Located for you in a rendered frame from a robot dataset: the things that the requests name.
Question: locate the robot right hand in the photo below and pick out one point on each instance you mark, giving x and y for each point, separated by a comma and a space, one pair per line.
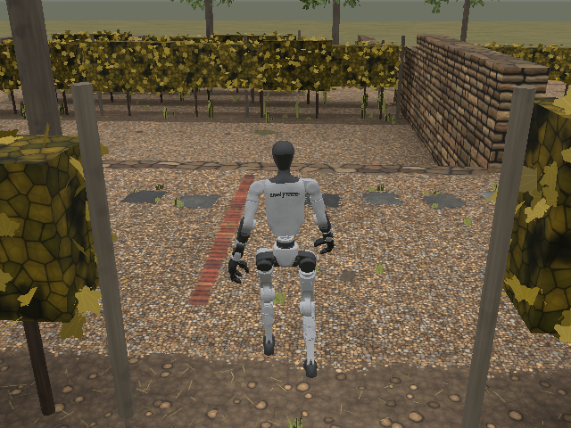
330, 245

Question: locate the right robot thigh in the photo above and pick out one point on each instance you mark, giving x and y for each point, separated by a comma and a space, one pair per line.
307, 273

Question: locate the right robot upper arm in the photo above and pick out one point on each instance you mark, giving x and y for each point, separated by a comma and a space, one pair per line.
312, 187

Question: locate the robot left hand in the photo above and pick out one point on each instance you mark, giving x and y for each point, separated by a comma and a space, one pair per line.
233, 272

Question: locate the right robot forearm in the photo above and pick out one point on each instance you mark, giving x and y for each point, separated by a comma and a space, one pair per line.
326, 231

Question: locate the humanoid robot head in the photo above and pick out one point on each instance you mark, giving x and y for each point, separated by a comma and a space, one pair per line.
283, 154

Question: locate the left robot upper arm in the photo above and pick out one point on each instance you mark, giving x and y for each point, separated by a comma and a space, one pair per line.
251, 205

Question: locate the left robot forearm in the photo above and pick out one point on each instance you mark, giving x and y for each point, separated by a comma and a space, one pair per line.
241, 241

